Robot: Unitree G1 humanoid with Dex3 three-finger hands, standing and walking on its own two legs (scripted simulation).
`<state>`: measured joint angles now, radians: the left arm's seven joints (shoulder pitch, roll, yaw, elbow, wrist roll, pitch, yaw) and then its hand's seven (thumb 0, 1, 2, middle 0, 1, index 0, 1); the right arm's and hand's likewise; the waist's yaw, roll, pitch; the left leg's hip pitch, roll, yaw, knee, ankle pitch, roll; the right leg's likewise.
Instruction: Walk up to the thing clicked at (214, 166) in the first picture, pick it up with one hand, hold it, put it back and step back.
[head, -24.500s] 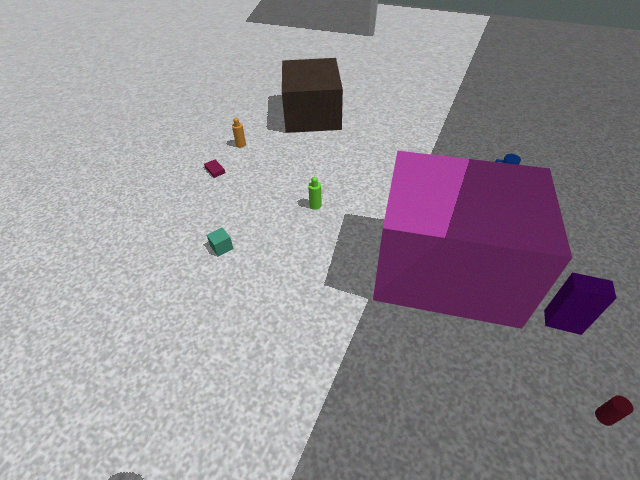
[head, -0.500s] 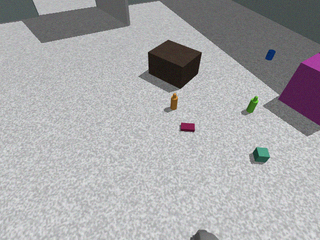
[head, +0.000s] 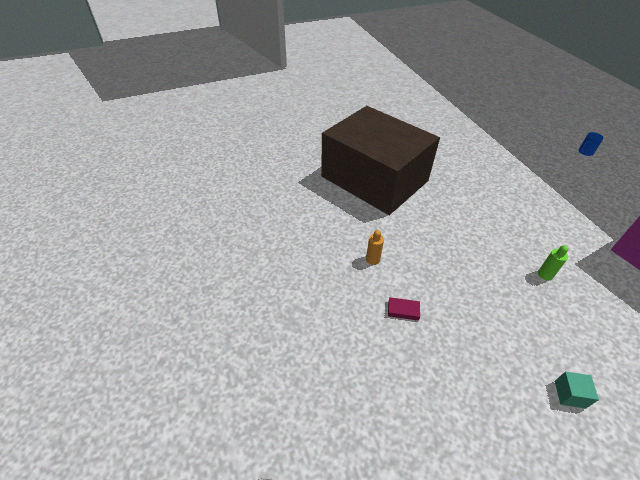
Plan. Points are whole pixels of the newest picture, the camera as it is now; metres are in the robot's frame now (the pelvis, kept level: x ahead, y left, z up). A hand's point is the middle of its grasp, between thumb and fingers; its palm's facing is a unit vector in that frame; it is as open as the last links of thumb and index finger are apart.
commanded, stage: walk up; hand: right
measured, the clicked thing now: (403, 308) +0.83 -0.27 -0.75
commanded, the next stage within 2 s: none
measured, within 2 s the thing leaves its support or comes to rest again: neither
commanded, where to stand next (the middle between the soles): +0.44 -0.02 m, yaw -1 degrees
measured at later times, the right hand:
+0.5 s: hand out of the picture +0.17 -0.28 -0.15, palm faces +0.03 +0.93 -0.36, open 7.4 cm
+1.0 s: hand (496, 340) +0.37 -0.26 -0.11, palm faces -0.01 +0.89 -0.45, open 7.3 cm
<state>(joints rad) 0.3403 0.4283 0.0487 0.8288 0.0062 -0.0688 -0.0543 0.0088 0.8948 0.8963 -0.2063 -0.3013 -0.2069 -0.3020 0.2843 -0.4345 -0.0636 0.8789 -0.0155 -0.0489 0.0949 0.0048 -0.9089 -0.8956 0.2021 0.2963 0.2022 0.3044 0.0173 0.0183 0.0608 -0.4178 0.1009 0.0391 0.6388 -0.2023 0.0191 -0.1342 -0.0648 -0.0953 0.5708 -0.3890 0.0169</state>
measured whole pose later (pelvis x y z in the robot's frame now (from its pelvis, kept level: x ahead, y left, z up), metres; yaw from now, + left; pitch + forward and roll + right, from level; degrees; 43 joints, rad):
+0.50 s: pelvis +0.18 +0.00 -0.01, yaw -3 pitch -3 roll +0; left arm 0.21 0.40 0.06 0.84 0.02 -0.06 -0.07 0.01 0.90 0.90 -0.20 -0.30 -0.20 -0.30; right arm 0.39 -0.43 -0.04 0.86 0.00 -0.05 0.04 0.01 -0.91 -0.90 0.20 0.30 0.20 0.30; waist -0.04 0.03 0.09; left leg -0.19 0.08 0.08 0.80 -0.47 0.02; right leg -0.39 -0.02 -0.08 0.63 -0.19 -0.03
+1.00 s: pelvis +0.31 +0.02 +0.00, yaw -1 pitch -3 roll -1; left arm 0.27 0.43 0.04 0.87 0.00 0.01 -0.02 0.01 0.90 0.90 -0.20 -0.30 -0.20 -0.30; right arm 0.28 -0.39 -0.02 0.87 0.00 -0.08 0.01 0.00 -0.91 -0.90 0.20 0.30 0.20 0.30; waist 0.00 -0.07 0.11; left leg -0.34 0.05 0.05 0.63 -0.23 0.02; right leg -0.40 -0.02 0.00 1.03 -0.49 -0.02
